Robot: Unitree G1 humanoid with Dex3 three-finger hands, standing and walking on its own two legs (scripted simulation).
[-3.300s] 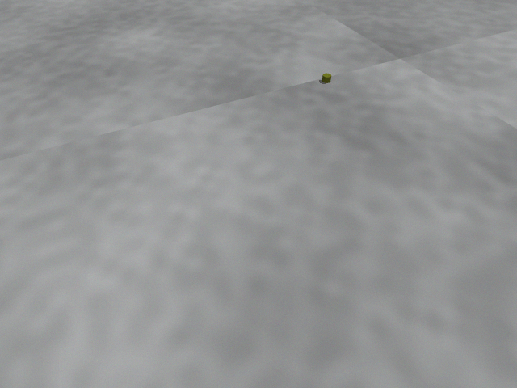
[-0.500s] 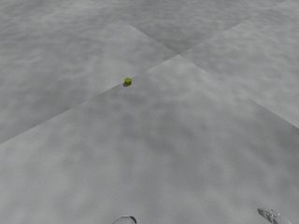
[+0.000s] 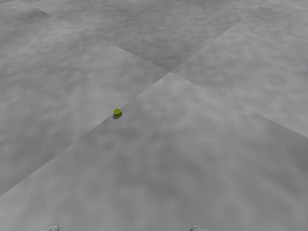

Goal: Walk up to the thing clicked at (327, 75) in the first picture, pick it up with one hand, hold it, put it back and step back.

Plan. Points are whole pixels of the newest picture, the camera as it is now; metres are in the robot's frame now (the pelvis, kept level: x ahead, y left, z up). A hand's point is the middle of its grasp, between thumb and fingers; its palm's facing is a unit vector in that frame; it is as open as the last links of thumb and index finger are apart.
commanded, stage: walk up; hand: left
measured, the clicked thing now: (117, 113) +1.20 +0.32 -0.73
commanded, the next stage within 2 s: none
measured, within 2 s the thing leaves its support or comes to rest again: neither
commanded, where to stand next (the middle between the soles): +0.81 +0.07 m, yaw +1 degrees
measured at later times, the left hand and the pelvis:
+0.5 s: hand (59, 226) +0.20 +0.31 -0.15, palm faces +0.07 -0.93 -0.37, open 7.4 cm; pelvis +0.20 +0.02 +0.00, yaw +4 degrees
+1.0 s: hand (79, 145) +0.47 +0.28 -0.11, palm faces +0.00 -0.91 -0.42, open 7.3 cm; pelvis +0.39 +0.00 +0.00, yaw +2 degrees
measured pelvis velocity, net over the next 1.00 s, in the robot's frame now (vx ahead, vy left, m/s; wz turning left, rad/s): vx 0.39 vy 0.00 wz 0.03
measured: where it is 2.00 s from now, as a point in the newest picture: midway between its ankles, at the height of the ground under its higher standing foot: (151, 163)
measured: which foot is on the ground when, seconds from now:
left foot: down 0.00-0.02, up 0.04-0.44, down 0.46-0.98, up 1.00-1.00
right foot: down 0.00-0.50, up 0.52-0.94, down 0.96-1.00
